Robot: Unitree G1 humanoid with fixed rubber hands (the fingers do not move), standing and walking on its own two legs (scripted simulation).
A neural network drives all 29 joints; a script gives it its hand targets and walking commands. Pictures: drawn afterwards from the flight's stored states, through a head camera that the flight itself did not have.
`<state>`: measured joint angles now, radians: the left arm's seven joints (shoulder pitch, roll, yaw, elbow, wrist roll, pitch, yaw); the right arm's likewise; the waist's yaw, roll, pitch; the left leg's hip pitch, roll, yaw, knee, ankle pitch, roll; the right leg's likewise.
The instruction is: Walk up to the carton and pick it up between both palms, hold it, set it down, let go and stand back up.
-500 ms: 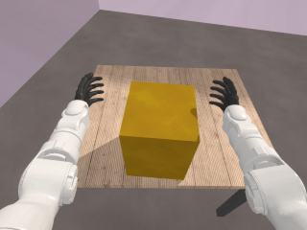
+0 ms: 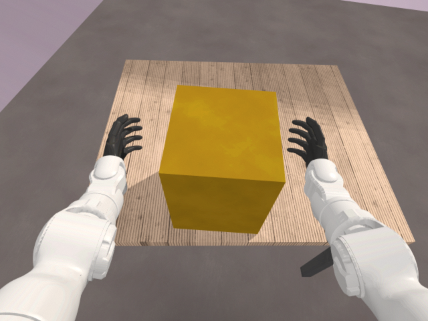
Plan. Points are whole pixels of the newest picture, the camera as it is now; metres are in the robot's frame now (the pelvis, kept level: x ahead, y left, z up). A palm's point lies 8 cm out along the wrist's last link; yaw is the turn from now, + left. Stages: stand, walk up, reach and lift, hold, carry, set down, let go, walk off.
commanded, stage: reach and lift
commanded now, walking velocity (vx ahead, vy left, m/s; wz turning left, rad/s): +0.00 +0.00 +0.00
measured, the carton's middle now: (220, 165) +0.44 +0.01 -0.01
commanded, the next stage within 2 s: none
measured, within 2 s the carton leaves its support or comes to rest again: neither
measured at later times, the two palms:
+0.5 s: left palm (130, 158) +0.43 +0.20 +0.01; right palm (305, 158) +0.43 -0.17 +0.03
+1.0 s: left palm (143, 162) +0.42 +0.17 +0.01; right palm (284, 173) +0.40 -0.12 +0.02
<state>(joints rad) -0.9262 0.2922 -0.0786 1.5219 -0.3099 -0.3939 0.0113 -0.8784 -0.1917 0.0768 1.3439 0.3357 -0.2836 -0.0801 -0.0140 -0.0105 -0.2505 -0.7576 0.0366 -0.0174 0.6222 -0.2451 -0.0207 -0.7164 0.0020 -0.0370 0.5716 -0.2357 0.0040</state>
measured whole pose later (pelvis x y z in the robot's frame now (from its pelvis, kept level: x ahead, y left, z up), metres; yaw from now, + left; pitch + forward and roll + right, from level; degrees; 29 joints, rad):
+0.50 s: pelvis -0.01 +0.00 -0.02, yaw +0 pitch +27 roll -1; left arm -1.01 0.25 -0.06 1.58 -0.30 -0.47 0.02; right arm -0.98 -0.18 0.08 1.42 0.33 -0.38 -0.09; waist 0.00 -0.01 -0.29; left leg -0.96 0.04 -0.02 0.77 -0.28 -0.03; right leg -0.93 0.00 -0.03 0.75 -0.29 0.00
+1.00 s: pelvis +0.00 +0.01 +0.01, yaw -1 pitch +18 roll -2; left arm -0.87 0.08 0.48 1.36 0.33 -0.46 0.06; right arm -0.78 0.10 -0.66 1.15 -0.44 -0.44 -0.11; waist 0.00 -0.01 -0.10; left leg -0.65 0.04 0.01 0.57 -0.23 0.00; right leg -0.60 0.00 -0.02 0.47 -0.19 0.02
